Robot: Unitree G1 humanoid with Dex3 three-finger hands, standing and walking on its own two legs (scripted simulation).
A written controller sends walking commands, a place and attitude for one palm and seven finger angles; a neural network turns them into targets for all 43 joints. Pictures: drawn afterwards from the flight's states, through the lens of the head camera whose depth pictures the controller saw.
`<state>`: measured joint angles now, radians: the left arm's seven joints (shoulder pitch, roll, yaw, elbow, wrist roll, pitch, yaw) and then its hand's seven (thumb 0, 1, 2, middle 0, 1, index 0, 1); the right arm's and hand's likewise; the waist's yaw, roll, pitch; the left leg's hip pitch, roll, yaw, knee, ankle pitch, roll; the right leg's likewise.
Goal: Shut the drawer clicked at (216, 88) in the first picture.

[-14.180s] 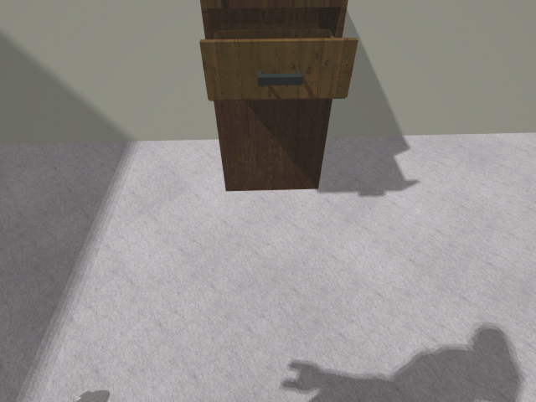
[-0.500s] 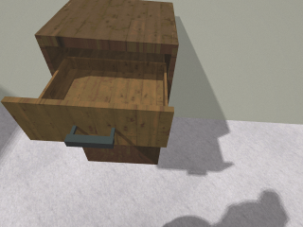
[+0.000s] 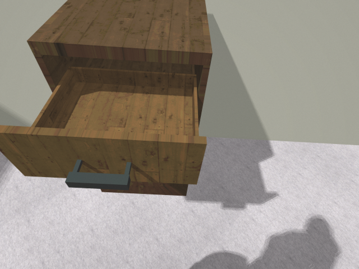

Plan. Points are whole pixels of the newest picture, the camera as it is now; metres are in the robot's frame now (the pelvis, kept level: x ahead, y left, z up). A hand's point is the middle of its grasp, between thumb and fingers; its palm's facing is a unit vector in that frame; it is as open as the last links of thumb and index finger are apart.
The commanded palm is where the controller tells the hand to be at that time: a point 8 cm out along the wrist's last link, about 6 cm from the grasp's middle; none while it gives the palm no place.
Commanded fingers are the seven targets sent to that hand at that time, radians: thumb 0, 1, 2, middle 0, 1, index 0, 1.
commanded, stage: come to a stop and stand still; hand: left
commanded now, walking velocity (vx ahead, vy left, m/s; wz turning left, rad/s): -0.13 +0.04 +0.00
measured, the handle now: (101, 172) +0.31 +0.20 +0.03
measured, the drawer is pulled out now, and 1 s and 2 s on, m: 0.29 0.29 0.28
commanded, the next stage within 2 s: look again from close up in 0.80 s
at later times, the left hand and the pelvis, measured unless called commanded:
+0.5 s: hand out of the picture +0.01 +0.20 -0.16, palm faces -0.01 -0.95 -0.31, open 7.4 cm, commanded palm none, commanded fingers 0.00 0.90 0.90 -0.20 -0.30 -0.20 -0.30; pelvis -0.03 -0.01 +0.00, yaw +0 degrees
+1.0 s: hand out of the picture +0.01 +0.17 -0.17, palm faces -0.04 -0.98 -0.21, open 7.4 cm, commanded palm none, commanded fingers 0.00 0.90 0.90 -0.20 -0.30 -0.20 -0.30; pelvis -0.02 -0.01 +0.00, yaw -1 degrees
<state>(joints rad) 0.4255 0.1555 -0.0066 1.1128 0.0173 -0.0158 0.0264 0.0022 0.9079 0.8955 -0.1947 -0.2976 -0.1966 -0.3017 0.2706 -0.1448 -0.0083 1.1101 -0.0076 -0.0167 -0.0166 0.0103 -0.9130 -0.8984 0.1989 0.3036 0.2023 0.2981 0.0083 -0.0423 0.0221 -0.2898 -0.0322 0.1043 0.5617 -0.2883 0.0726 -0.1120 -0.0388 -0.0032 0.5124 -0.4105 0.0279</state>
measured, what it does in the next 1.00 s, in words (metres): stands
